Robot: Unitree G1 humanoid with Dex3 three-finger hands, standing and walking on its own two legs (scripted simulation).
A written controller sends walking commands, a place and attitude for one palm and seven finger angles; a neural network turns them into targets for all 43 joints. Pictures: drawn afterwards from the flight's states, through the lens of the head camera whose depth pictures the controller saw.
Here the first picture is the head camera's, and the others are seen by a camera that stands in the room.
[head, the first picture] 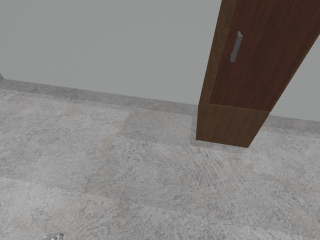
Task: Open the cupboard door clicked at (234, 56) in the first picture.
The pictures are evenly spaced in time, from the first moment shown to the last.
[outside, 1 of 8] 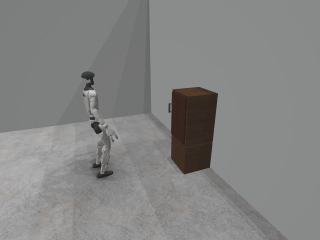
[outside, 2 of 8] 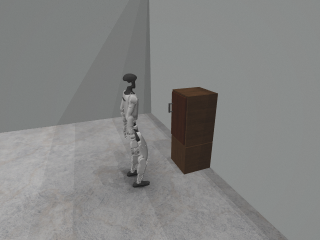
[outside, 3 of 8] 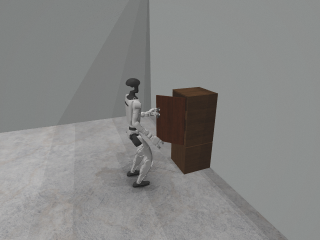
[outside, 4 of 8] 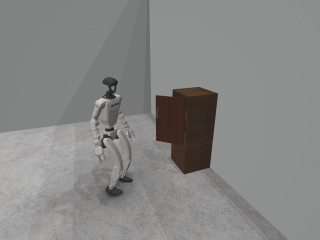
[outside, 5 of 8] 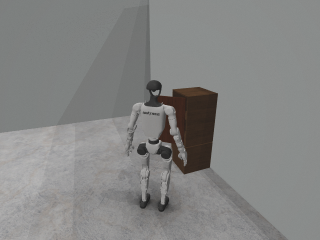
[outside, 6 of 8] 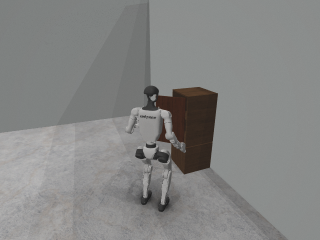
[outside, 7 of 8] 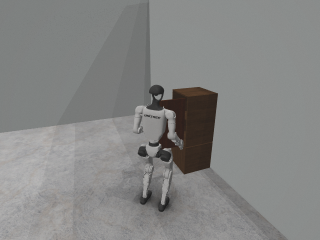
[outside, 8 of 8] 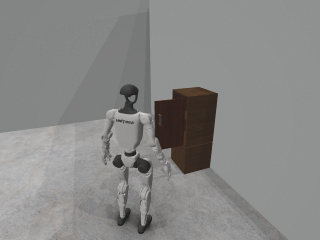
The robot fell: no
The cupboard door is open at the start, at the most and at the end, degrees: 0 90 88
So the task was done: yes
